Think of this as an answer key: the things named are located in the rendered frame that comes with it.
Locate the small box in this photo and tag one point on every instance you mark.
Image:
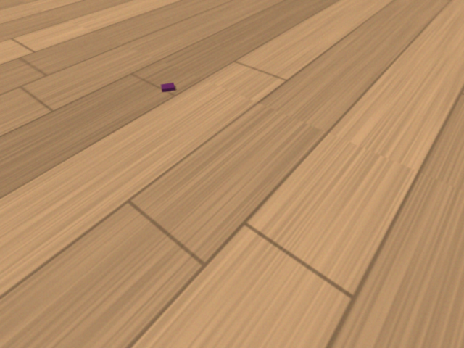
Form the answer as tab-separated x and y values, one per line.
168	87

